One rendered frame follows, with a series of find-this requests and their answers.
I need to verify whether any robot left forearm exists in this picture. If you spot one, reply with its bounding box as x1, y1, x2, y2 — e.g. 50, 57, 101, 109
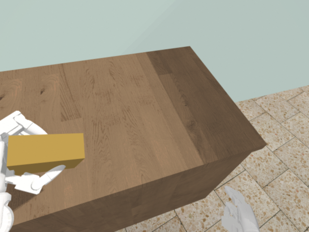
0, 192, 14, 232

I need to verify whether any sponge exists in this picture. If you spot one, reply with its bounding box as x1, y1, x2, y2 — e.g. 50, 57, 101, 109
7, 133, 85, 175

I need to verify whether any robot left hand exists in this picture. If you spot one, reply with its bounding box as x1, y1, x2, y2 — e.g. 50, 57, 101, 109
0, 111, 66, 195

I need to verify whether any robot right hand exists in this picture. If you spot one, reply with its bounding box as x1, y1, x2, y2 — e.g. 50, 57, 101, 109
221, 186, 260, 232

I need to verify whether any table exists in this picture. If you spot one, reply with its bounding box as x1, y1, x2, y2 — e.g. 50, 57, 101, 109
0, 46, 267, 232

